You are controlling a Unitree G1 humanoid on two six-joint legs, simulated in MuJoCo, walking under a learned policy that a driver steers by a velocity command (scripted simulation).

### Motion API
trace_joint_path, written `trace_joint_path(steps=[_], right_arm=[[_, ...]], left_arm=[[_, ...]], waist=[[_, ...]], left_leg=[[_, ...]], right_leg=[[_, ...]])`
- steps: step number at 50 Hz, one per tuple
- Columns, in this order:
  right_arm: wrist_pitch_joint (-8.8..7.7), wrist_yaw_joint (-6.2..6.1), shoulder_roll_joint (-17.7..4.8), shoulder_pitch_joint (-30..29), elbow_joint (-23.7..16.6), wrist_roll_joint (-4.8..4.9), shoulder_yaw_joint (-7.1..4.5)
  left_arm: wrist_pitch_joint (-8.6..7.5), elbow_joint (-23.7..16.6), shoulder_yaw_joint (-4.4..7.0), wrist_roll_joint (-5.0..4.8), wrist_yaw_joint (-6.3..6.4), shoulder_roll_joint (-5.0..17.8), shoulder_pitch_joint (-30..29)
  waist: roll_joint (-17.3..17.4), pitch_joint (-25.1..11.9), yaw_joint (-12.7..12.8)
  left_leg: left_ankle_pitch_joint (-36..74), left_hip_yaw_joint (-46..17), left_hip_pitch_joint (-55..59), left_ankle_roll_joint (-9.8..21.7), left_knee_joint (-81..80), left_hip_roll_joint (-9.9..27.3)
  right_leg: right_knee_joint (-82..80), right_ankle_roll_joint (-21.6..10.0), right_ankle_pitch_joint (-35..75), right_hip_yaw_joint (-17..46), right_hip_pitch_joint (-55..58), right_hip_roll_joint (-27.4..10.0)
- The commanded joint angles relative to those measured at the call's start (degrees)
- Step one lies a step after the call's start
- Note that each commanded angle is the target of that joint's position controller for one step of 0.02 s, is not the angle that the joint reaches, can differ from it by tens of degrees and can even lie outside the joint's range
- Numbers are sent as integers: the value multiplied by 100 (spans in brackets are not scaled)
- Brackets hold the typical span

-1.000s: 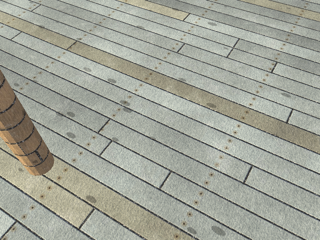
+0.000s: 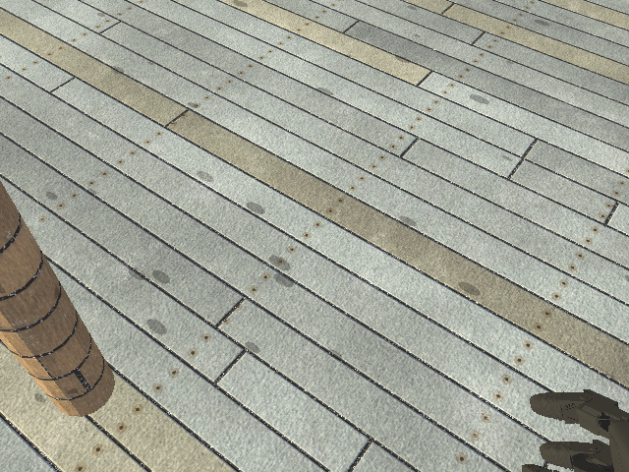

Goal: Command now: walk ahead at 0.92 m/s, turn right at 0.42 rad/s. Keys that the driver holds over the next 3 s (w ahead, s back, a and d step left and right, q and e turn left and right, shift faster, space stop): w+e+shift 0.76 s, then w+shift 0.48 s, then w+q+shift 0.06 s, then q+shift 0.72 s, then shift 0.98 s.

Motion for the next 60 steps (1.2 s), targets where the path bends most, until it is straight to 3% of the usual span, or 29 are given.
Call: trace_joint_path(steps=[1, 2, 4, 6, 12, 16, 18, 20, 21, 22, 23, 24, 25, 26, 28, 31, 34, 38, 41, 43, 44, 45, 46, 47, 49, 50, 52, 54, 60], right_arm=[[-97, -232, -1755, 2957, 351, -132, -551], [-66, -241, -1327, 2108, 350, -96, -454], [-145, -197, -725, 1682, 477, -15, -309], [-237, -228, -592, 1602, 643, 114, -270], [-448, -185, -275, 2032, 1161, 149, -211], [-461, -305, -495, 2297, 1388, 126, -232], [-420, -360, -636, 2471, 1493, 155, -223], [-291, -475, -973, 2570, 1514, 143, -285], [-216, -532, -1120, 2489, 1409, 133, -321], [-110, -546, -1373, 2246, 1319, 80, -391], [-12, -503, -1423, 1979, 1222, 5, -424], [-15, -365, -1073, 1862, 1270, 28, -374], [-127, -253, -249, 1804, 663, 46, -186], [-331, -274, -473, 1335, 232, 113, -118], [-521, -266, -659, 1091, 289, 96, -95], [-152, -254, -479, 1270, 387, -175, -15], [-44, -164, -356, 275, -126, -94, 93], [-94, -111, -270, -580, -417, 86, 179], [-156, -134, -410, -340, -340, 72, 111], [-202, -283, -830, 507, -79, 85, -61], [-203, -361, -1062, 1562, 236, 154, -188], [-181, -499, -1332, 2858, 540, 115, -325], [-214, -424, -1921, 3197, 641, -93, -465], [-188, -254, -1748, 2619, 628, -92, -509], [-218, -168, -735, 1891, 676, -23, -334], [-253, -156, -564, 2021, 913, -29, -274], [-327, -171, -304, 2243, 1258, 27, -173], [-427, -165, -473, 2415, 1491, 129, -188], [-541, -108, -687, 2616, 1653, 287, -179]], left_arm=[[-148, -973, 30, -169, 4, 321, -525], [-67, -1020, 119, -126, 17, 591, -992], [18, -865, 104, -17, -90, 498, -1093], [201, -846, 78, 83, -195, 354, -999], [402, -1259, 18, -6, -358, 216, -2318], [360, -1595, -81, 40, -475, 227, -3160], [336, -1663, -99, 14, -477, 264, -3335], [348, -1567, -69, -26, -386, 435, -2941], [366, -1333, -17, -124, -341, 544, -2296], [334, -1191, 60, -60, -289, 717, -1473], [287, -839, 261, -62, -172, 1092, -286], [286, -654, 419, -56, 6, 1292, 35], [422, -738, 576, 18, 50, 1946, -574], [444, -943, 654, 57, 17, 2139, -539], [382, -808, 516, 11, 59, 1473, -792], [114, -886, 304, -61, 110, 981, -1267], [-71, -904, 320, -64, 89, 1146, -1064], [-76, -797, 394, -131, 28, 1207, -581], [-64, -731, 379, -119, 66, 1269, -521], [-134, -623, 402, -52, 105, 1462, -502], [-132, -661, 424, 39, 102, 1637, -879], [-178, -692, 333, 105, 104, 1294, -1159], [-210, -1015, 123, -130, 67, 373, -578], [-196, -963, 12, -134, 89, 572, -287], [-97, -983, 27, 36, 36, 849, -1405], [-71, -1187, -1, 143, -16, 746, -1865], [36, -1268, -89, 204, -126, 467, -1799], [91, -1435, -152, 251, -178, 357, -2007], [-1, -2025, -390, 122, -369, 275, -3590]], waist=[[1885, -2176, -1535], [1124, -1004, -1162], [288, -205, -765], [774, 43, -503], [336, 763, -485], [146, 1007, -532], [123, 884, -538], [443, 375, -249], [555, -156, -3], [829, -285, 449], [779, -750, 994], [88, -674, 964], [-1568, -556, 9], [-624, -1320, 242], [695, -8, -272], [756, 339, -869], [319, 710, -671], [-143, 495, -89], [-392, 161, -82], [-407, -480, -533], [-355, -955, -1230], [-116, -1546, -1922], [2234, -2416, -1287], [2021, -2305, -984], [131, -679, -942], [-28, -427, -884], [286, -42, -640], [374, 264, -455], [355, 748, -651]], left_leg=[[-5430, -5038, 5008, 275, -2518, 2400], [-4854, -4572, 4067, 182, -2599, 2299], [-2669, -2614, 2837, 58, -2467, 1780], [-2286, -1853, 2116, 84, -2846, 1646], [41, 343, 2203, -189, -3216, 1168], [1697, 1178, 2711, -237, -3399, 1132], [4333, 1501, 3264, -406, -2994, 1068], [7057, 1536, 3989, -477, -2032, 1204], [8412, 1548, 4143, -478, -1103, 1247], [8543, 1407, 3826, -399, 62, 1519], [7699, 1197, 3262, -259, 1669, 1554], [3413, 1167, 1986, -236, 3694, 840], [-1804, 636, -986, -617, 5935, -416], [-1526, -675, -1926, -541, 6209, -330], [-900, -865, -1713, -406, 4862, 279], [-1049, -821, -706, -668, 3875, 642], [-349, -428, -310, -890, 2186, 672], [1526, -286, 211, -713, 273, 289], [1729, -213, 885, -407, -453, 58], [947, -308, 1771, -246, -581, -232], [569, -220, 2775, -185, -639, -158], [-399, -822, 4291, -116, -261, 430], [-2154, -4053, 5745, 562, -1150, 2093], [-3163, -5706, 5501, 954, -2100, 2290], [-2539, -3839, 3761, 850, -2168, 1761], [-1859, -3210, 3289, 712, -2183, 1497], [-1319, -2546, 2649, 533, -2393, 1231], [-955, -2294, 2423, 589, -2670, 1336], [1518, -422, 1679, 438, -3806, 832]], right_leg=[[4907, -729, 56, 561, -4463, 653], [5353, -747, 738, 521, -4882, 319], [4765, -688, 1459, 394, -4469, -204], [4674, -501, 1512, 268, -4252, -414], [3933, -503, 2894, -97, -5094, -357], [2346, -764, 3316, -756, -4793, -238], [1682, -980, 3244, -1324, -4257, 200], [1504, -1148, 2800, -1605, -3631, 662], [1691, -1219, 2427, -1639, -2978, 971], [1577, -1409, 1833, -1433, -2264, 981], [1251, -1615, 1359, -1020, -973, 1081], [845, -1739, 1118, -269, 66, 782], [497, -2603, 1667, 2543, 1428, -444], [-693, -3084, 613, 4305, 1910, -939], [-1579, -2373, 433, 3795, 214, -856], [-1585, -2060, 1398, 2474, -1595, -32], [-1878, -2022, 2293, 2102, -2680, 304], [-1645, -1537, 3984, 1969, -2050, 459], [-1183, -1258, 5582, 1872, -1185, 236], [18, -1003, 6871, 1905, -442, 48], [1093, -931, 6661, 1750, -638, 141], [2931, -858, 5754, 1509, -1584, 332], [5237, -578, 681, 976, -3446, 1443], [5766, -664, 442, 923, -4413, 1178], [5272, -699, 1215, 625, -4523, 491], [4876, -699, 1190, 683, -4422, 358], [4561, -633, 1242, 747, -4316, 261], [4300, -548, 1203, 853, -4723, 216], [1368, -521, 3166, -469, -3645, 127]])
Next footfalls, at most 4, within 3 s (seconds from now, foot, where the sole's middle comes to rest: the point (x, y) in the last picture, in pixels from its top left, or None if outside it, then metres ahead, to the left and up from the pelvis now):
0.48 right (405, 435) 0.55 -0.11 -0.75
0.90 left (446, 259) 1.01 -0.21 -0.75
1.34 right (617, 231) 1.15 -0.66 -0.75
1.76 left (598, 149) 1.47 -0.68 -0.75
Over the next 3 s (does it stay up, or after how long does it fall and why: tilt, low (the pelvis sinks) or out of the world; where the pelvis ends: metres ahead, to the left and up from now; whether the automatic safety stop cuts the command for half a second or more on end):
stays up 1.38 -0.73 0.02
